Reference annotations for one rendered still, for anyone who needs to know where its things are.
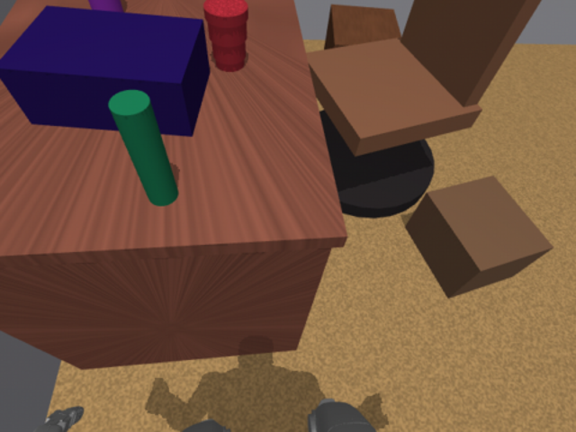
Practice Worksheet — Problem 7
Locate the desk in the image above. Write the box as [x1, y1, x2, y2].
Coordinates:
[0, 0, 347, 370]

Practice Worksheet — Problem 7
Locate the left robot hand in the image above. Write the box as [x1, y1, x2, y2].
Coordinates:
[33, 406, 84, 432]

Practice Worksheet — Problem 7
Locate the office chair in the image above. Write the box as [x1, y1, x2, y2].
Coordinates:
[306, 0, 542, 218]

